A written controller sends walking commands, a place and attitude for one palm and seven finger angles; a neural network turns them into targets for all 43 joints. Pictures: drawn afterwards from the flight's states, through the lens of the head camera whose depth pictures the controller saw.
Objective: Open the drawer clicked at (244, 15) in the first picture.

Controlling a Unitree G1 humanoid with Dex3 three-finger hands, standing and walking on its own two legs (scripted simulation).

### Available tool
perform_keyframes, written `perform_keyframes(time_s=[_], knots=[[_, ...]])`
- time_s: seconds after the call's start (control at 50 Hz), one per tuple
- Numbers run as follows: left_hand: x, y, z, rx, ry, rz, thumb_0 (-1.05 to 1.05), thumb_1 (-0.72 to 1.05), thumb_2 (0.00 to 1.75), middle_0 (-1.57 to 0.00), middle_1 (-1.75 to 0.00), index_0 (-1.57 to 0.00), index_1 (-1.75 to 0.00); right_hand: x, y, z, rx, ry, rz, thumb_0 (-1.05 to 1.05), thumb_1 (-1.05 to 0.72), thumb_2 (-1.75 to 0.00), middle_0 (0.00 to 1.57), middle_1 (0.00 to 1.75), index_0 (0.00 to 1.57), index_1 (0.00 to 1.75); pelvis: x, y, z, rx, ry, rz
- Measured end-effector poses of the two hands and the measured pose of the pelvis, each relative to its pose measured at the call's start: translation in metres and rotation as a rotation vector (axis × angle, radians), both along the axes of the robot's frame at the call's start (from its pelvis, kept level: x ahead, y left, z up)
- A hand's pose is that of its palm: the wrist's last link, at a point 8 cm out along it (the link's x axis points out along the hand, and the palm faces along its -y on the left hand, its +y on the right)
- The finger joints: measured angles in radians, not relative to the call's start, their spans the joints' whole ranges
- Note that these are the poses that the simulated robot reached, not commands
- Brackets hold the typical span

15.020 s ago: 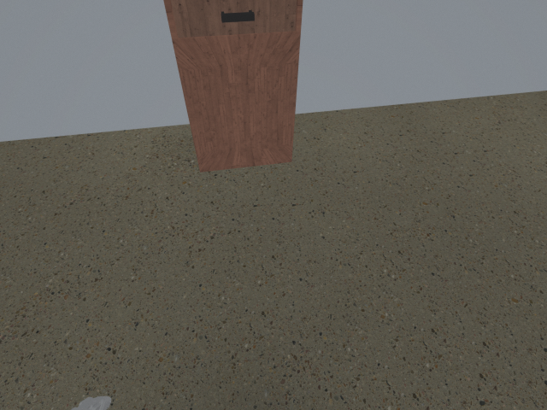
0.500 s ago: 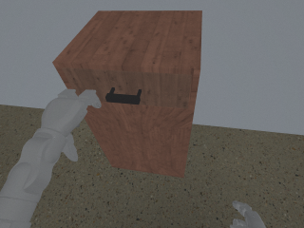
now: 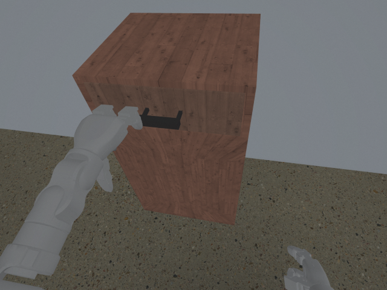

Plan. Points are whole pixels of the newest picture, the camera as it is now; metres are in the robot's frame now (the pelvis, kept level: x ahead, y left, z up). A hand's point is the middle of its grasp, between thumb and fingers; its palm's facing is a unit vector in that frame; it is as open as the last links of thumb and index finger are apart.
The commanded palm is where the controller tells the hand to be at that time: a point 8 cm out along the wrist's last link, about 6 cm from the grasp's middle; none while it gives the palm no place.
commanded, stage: move the hooked fingers above the handle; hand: left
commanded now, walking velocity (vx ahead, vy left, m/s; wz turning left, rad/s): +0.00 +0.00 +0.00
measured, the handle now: (160, 117) +0.55 +0.19 +0.01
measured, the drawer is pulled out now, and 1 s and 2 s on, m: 0.00 0.00 0.00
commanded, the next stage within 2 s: none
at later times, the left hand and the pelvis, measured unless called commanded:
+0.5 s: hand (135, 133) +0.41 +0.20 +0.10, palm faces +0.02 -0.02 -1.00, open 13.8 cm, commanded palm +0.39 +0.21 +0.15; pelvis +0.01 -0.01 +0.00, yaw -2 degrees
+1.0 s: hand (151, 121) +0.47 +0.18 +0.07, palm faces -0.04 +0.01 -1.00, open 13.8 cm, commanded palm +0.45 +0.18 +0.14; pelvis +0.02 -0.01 -0.01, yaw -1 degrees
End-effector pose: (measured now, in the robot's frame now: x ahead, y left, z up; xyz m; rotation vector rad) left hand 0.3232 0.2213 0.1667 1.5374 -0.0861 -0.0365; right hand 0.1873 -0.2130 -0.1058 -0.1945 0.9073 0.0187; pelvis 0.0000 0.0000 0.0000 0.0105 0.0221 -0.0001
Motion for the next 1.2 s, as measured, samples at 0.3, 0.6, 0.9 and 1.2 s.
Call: perform_keyframes(time_s=[0.3,0.6,0.9,1.2], knots=[[0.044,-0.02,-0.01,0.008,0.032,-0.015,0.0,-0.49,0.3,-0.32,-1.2,-0.32,-1.2,-0.048,-0.041,-0.016,-0.046,0.132,-0.119,0.01,-0.9,-0.9,0.2,0.3,0.2,0.3,0.005,-0.007,-0.001,0.006,0.046,-0.021],[0.074,-0.026,-0.022,0.028,0.041,0.013,0.0,-0.49,0.3,-0.32,-1.2,-0.32,-1.2,-0.054,-0.05,-0.021,-0.061,0.153,-0.157,0.01,-0.9,-0.9,0.2,0.3,0.2,0.3,0.008,-0.011,-0.003,0.009,0.081,-0.019],[0.117,-0.039,-0.031,0.034,0.045,-0.005,0.0,-0.49,0.3,-0.32,-1.2,-0.32,-1.2,-0.069,-0.048,-0.027,-0.067,0.201,-0.196,0.01,-0.9,-0.9,0.2,0.3,0.2,0.3,0.015,-0.008,-0.007,0.01,0.131,-0.025],[0.152,-0.057,-0.043,0.03,0.039,-0.023,0.0,-0.49,0.3,-0.32,-1.2,-0.32,-1.2,-0.108,-0.053,-0.036,-0.085,0.322,-0.262,0.01,-0.9,-0.9,0.2,0.3,0.2,0.3,0.023,-0.003,-0.011,0.006,0.18,-0.032]])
